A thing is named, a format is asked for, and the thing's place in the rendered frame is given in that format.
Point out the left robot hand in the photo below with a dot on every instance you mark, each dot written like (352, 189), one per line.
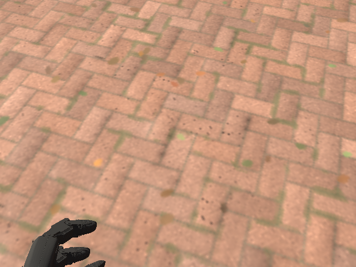
(46, 252)

